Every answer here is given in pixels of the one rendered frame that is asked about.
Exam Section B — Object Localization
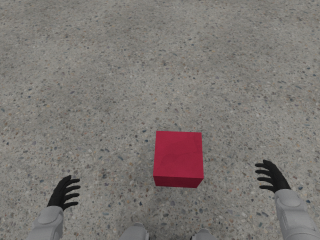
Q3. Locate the carton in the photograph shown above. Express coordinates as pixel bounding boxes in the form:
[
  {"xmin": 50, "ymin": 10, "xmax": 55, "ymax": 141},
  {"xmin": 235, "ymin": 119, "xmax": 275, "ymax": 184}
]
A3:
[{"xmin": 153, "ymin": 131, "xmax": 204, "ymax": 188}]

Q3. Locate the left robot forearm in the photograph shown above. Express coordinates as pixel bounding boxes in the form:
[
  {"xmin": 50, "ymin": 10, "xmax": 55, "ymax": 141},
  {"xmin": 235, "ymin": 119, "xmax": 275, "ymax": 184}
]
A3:
[{"xmin": 25, "ymin": 205, "xmax": 64, "ymax": 240}]

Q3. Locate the robot right shin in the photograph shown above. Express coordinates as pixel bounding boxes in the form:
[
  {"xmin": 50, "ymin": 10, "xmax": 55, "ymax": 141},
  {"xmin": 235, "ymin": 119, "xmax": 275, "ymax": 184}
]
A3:
[{"xmin": 197, "ymin": 228, "xmax": 210, "ymax": 234}]

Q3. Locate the left robot thigh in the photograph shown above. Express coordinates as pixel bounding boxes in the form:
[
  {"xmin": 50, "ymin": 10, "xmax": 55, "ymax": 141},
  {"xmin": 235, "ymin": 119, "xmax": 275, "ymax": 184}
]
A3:
[{"xmin": 118, "ymin": 226, "xmax": 150, "ymax": 240}]

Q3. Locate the robot left hand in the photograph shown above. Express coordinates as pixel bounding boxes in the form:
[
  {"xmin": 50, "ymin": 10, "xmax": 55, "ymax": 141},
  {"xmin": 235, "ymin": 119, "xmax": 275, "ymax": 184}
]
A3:
[{"xmin": 47, "ymin": 175, "xmax": 81, "ymax": 211}]

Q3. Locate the right robot forearm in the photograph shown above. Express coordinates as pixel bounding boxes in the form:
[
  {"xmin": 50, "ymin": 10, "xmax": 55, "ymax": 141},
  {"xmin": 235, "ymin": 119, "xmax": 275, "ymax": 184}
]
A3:
[{"xmin": 274, "ymin": 189, "xmax": 320, "ymax": 240}]

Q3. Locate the robot right hand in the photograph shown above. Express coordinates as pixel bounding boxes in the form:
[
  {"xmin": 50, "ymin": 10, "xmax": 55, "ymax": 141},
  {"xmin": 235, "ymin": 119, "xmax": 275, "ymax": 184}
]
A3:
[{"xmin": 255, "ymin": 159, "xmax": 291, "ymax": 193}]

